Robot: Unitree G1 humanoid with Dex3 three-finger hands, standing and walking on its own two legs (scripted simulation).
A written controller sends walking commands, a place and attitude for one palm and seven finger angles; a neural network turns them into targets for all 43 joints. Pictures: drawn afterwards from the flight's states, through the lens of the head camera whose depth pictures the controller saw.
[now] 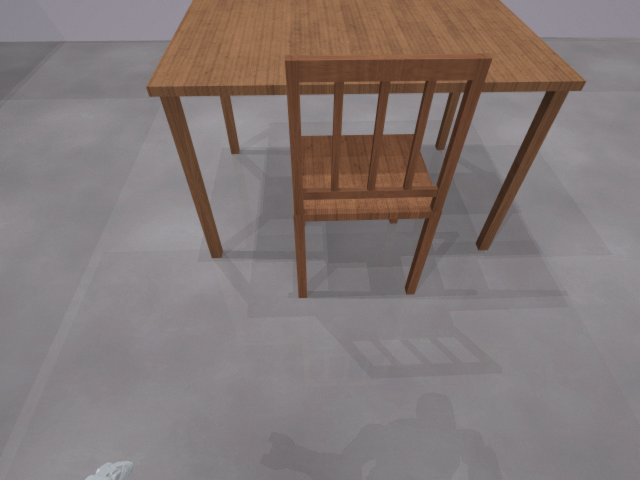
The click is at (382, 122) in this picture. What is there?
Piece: chair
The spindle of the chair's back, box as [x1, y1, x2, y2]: [367, 81, 390, 190]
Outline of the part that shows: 390,81 380,81 367,183 368,190 374,190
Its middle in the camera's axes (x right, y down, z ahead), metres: +0.14 -0.25 +0.97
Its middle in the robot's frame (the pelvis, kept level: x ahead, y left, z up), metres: +0.89 -0.10 -0.08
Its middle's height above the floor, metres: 0.69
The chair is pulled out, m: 0.00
